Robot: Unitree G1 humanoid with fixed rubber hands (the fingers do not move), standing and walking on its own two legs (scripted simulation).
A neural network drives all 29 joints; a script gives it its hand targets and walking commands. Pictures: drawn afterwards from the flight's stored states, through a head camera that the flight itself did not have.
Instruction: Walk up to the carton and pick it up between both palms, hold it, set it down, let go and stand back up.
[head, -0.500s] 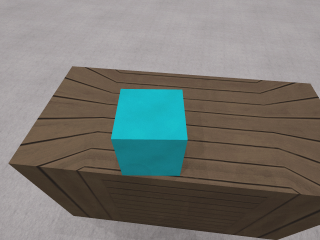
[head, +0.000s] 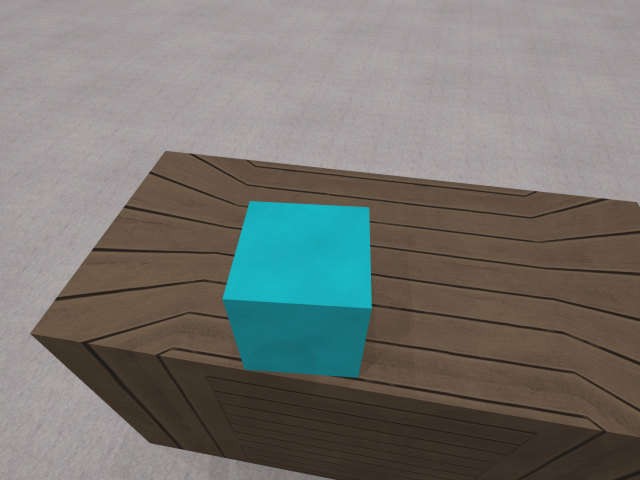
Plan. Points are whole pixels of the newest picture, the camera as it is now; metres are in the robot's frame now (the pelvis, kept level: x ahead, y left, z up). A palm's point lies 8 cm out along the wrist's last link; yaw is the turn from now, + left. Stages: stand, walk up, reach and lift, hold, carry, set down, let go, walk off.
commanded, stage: walk up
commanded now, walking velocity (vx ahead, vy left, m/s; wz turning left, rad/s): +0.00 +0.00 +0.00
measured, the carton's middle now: (304, 291) +0.40 +0.04 -0.03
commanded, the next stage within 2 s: none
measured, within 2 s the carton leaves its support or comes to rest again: neither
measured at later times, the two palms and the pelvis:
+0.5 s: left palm out of the picture -0.03 +0.27 -0.17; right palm out of the picture +0.02 -0.19 -0.14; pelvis +0.00 +0.05 -0.01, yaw +0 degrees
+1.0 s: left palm out of the picture +0.00 +0.26 -0.15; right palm out of the picture +0.00 -0.15 -0.15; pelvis +0.02 +0.06 +0.00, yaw +0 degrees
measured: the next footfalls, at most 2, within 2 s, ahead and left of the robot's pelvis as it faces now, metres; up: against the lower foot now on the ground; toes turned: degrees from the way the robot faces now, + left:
right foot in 0.72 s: +0.04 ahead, -0.06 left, +0.00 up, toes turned -1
